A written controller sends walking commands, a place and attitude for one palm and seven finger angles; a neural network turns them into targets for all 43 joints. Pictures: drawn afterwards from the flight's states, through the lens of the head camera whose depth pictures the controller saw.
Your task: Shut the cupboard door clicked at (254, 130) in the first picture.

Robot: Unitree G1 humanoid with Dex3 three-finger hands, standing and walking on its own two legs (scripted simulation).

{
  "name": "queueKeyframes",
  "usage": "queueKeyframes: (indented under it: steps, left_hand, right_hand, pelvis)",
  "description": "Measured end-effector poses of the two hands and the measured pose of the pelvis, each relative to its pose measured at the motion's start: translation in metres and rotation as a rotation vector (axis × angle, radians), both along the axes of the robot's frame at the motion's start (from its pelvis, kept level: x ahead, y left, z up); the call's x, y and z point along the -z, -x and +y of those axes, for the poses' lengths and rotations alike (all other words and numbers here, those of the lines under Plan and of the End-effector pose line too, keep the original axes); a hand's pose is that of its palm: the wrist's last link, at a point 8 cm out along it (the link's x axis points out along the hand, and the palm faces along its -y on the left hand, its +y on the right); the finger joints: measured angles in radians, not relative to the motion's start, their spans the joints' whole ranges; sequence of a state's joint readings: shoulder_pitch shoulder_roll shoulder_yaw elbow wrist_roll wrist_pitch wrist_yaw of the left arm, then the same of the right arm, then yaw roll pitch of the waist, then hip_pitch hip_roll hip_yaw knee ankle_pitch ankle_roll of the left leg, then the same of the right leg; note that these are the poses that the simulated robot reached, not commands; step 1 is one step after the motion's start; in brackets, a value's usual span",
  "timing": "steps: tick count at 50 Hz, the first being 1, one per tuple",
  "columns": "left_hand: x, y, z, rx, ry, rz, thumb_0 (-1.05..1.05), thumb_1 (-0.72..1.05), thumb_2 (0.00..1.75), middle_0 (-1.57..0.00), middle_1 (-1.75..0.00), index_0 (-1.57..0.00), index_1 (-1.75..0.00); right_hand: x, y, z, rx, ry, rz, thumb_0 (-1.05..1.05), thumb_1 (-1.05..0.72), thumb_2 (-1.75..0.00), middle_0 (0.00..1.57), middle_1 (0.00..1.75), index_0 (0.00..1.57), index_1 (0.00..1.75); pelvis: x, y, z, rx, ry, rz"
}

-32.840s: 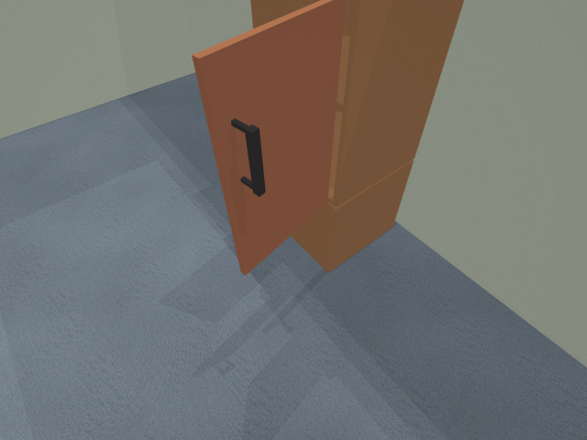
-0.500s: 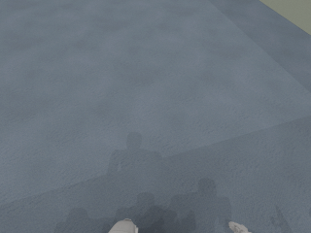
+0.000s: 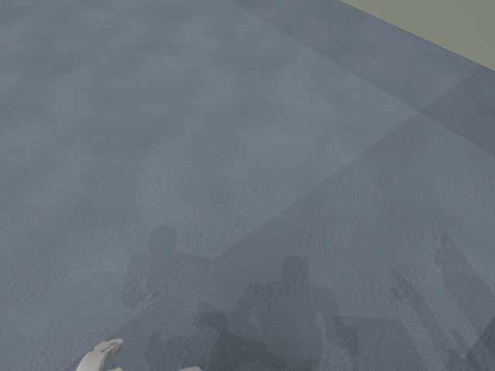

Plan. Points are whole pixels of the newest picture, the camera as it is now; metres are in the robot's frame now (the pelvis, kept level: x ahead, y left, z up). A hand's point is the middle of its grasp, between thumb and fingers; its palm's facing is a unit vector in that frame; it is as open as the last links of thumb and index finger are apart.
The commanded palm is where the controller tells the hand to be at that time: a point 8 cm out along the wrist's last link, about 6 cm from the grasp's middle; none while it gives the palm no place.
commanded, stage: turn to face it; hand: left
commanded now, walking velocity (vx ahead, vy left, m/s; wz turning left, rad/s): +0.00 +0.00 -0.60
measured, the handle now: out of the picture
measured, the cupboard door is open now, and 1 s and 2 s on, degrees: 67 67 67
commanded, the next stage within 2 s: none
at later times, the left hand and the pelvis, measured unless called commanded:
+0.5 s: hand (146, 326) +0.20 +0.21 -0.15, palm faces -0.27 -0.95 -0.19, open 7.4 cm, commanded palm none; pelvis +0.04 +0.04 +0.02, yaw -17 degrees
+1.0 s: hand (187, 313) +0.23 +0.14 -0.15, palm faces -0.53 -0.81 -0.23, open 7.4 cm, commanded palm none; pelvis +0.05 +0.02 +0.02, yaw -34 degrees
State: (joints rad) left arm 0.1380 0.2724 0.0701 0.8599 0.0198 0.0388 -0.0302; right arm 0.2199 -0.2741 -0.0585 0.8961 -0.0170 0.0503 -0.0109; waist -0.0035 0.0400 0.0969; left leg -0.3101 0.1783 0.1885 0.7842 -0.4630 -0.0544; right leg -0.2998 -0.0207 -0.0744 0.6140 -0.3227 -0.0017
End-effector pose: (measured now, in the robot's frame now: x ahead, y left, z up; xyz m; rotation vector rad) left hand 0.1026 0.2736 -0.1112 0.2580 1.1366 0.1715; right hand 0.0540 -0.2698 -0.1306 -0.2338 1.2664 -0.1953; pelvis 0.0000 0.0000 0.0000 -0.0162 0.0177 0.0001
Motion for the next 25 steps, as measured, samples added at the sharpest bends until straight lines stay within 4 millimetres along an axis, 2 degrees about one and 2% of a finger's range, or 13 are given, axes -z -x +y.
queueKeyframes:
  steps: [3, 7, 11, 16, 19, 25]
  left_hand:
    - [-0.004, -0.015, -0.013, 0.045, -0.007, 0.000, 0.01, 0.91, 0.90, -0.19, -0.30, -0.20, -0.29]
    - [-0.005, -0.027, -0.023, 0.091, 0.012, 0.033, 0.01, 0.91, 0.90, -0.20, -0.30, -0.20, -0.29]
    - [0.002, -0.039, -0.026, 0.131, 0.047, 0.051, 0.01, 0.91, 0.90, -0.20, -0.30, -0.20, -0.30]
    - [0.022, -0.062, -0.013, 0.162, 0.089, 0.063, 0.01, 0.90, 0.90, -0.20, -0.30, -0.21, -0.30]
    - [0.025, -0.077, -0.007, 0.194, 0.092, 0.076, 0.01, 0.91, 0.90, -0.20, -0.30, -0.20, -0.30]
    - [0.010, -0.108, -0.010, 0.266, 0.099, 0.068, 0.01, 0.91, 0.90, -0.19, -0.30, -0.20, -0.29]
  right_hand:
    - [0.002, 0.012, -0.010, 0.059, 0.015, 0.039, 0.01, -0.91, -0.90, 0.20, 0.30, 0.20, 0.30]
    - [-0.009, 0.012, -0.006, 0.101, 0.011, 0.017, 0.01, -0.91, -0.90, 0.20, 0.30, 0.20, 0.30]
    - [-0.018, 0.003, 0.007, 0.131, 0.010, -0.023, 0.01, -0.91, -0.90, 0.20, 0.30, 0.20, 0.30]
    - [-0.023, -0.007, 0.031, 0.161, 0.037, -0.088, 0.01, -0.91, -0.90, 0.20, 0.30, 0.20, 0.30]
    - [-0.028, -0.001, 0.045, 0.175, 0.043, -0.091, 0.01, -0.91, -0.90, 0.20, 0.30, 0.20, 0.30]
    - [-0.038, 0.024, 0.061, 0.252, 0.029, -0.049, 0.01, -0.91, -0.90, 0.20, 0.30, 0.21, 0.30]
  pelvis:
    - [-0.003, -0.003, 0.001, 0.033, 0.004, 0.000]
    - [-0.011, -0.010, 0.003, 0.079, -0.010, 0.006]
    - [-0.014, -0.019, 0.012, 0.123, -0.012, 0.010]
    - [-0.004, -0.032, 0.033, 0.182, 0.006, 0.015]
    - [-0.006, -0.036, 0.039, 0.229, 0.011, 0.009]
    - [-0.020, -0.041, 0.043, 0.302, 0.035, 0.003]
